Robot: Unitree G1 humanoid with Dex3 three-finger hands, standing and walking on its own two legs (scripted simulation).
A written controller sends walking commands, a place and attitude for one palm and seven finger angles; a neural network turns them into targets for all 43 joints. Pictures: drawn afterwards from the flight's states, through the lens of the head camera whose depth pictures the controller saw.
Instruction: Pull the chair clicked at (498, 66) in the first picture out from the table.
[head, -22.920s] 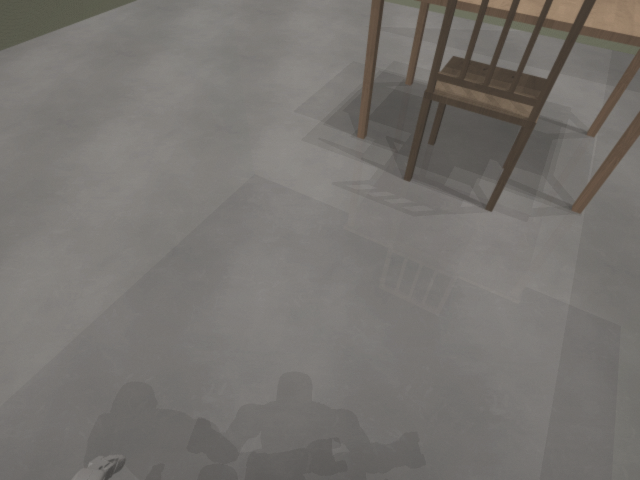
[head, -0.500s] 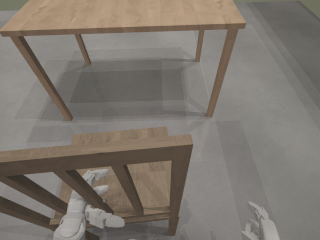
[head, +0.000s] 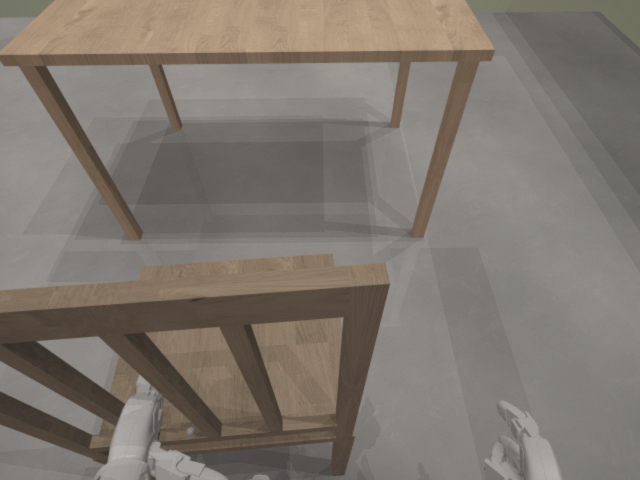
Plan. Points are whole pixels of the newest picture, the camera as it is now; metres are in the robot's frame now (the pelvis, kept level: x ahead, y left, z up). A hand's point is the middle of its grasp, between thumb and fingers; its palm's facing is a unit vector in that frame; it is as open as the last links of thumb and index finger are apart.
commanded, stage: draw the fingers out of the gap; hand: left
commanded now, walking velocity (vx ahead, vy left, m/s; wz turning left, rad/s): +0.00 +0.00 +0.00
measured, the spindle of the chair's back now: (180, 394) +0.23 +0.17 +0.01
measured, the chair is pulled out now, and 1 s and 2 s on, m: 0.61 0.61 0.60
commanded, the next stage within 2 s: draw the hand back to the body in 0.58 s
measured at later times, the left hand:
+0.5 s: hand out of the picture +0.12 +0.17 -0.03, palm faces +0.09 -0.98 -0.20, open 17.5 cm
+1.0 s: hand out of the picture +0.13 +0.17 +0.04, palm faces +0.06 -1.00 -0.08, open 17.5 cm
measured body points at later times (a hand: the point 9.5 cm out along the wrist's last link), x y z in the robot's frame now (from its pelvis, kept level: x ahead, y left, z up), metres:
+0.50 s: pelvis -0.01 +0.00 -0.01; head +0.01 -0.01 +0.44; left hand +0.11 +0.22 -0.02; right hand +0.17 -0.24 -0.08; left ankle +0.00 +0.15 -0.69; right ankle -0.03 -0.14 -0.69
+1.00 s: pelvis -0.02 +0.00 -0.03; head +0.02 +0.00 +0.41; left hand +0.12 +0.22 +0.04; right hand +0.17 -0.23 -0.11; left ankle +0.00 +0.15 -0.69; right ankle -0.03 -0.14 -0.69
